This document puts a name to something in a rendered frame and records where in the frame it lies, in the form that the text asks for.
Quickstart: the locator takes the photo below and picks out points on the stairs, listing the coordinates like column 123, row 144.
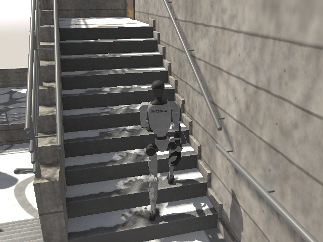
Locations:
column 106, row 74
column 27, row 230

